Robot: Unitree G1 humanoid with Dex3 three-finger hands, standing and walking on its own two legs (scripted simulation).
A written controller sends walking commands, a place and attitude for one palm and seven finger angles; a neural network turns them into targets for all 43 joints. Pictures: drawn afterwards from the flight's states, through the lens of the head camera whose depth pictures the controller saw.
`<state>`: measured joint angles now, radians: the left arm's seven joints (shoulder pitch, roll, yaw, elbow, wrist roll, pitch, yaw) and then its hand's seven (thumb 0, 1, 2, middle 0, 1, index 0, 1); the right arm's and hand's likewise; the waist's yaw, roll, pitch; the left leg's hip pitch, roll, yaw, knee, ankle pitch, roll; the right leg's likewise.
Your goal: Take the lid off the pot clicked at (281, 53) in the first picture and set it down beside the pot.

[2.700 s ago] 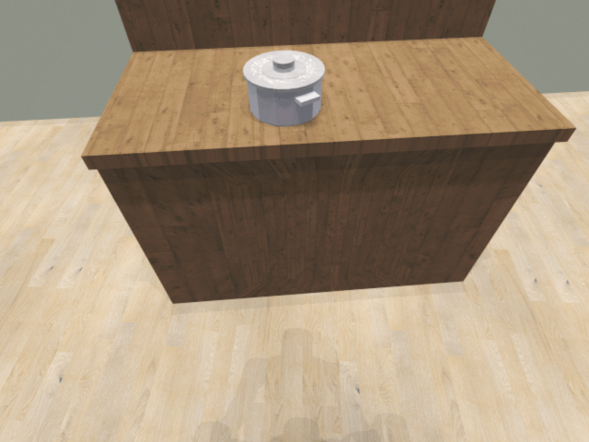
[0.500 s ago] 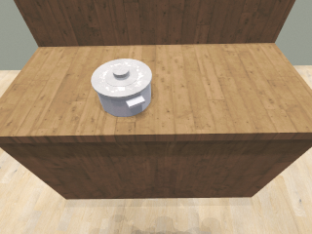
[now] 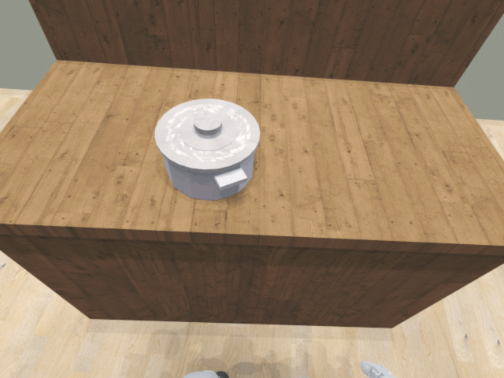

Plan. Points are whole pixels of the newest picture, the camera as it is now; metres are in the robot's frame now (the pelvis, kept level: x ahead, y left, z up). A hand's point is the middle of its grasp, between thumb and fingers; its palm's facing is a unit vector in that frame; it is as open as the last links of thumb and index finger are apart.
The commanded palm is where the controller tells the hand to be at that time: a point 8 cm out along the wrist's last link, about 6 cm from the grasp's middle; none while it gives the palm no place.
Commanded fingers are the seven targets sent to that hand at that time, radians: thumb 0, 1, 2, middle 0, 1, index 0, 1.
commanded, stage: come to a stop and stand still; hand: left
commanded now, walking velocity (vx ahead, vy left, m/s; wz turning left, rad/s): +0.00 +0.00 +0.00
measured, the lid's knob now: (207, 123) +0.51 +0.13 +0.10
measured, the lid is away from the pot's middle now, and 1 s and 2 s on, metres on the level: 0.00 0.00 0.00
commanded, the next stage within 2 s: look again from close up in 0.90 s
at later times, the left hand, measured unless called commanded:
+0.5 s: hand out of the picture -0.04 +0.18 -0.19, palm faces +0.02 -0.98 -0.19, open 7.4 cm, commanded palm none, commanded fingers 0.00 0.90 0.90 -0.20 -0.30 -0.20 -0.30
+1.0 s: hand out of the picture -0.09 +0.19 -0.18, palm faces +0.02 -0.99 -0.15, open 7.4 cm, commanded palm none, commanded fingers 0.00 0.90 0.90 -0.20 -0.30 -0.20 -0.30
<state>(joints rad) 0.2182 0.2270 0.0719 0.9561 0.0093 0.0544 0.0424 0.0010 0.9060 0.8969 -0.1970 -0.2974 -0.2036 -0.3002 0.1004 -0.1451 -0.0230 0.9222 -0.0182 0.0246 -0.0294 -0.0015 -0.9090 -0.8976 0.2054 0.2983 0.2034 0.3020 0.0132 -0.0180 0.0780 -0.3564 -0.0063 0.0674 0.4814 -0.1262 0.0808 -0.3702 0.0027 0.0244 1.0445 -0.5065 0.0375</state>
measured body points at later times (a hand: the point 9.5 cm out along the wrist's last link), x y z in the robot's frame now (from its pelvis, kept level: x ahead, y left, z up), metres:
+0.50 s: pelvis -0.05 +0.00 -0.02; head -0.06 +0.01 +0.43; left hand -0.05 +0.23 -0.17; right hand -0.06 -0.23 -0.17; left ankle +0.03 +0.08 -0.72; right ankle -0.05 -0.16 -0.73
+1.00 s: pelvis -0.08 +0.02 +0.00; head -0.08 +0.05 +0.45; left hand -0.09 +0.24 -0.17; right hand -0.04 -0.21 -0.14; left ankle +0.01 +0.08 -0.73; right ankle -0.07 -0.13 -0.73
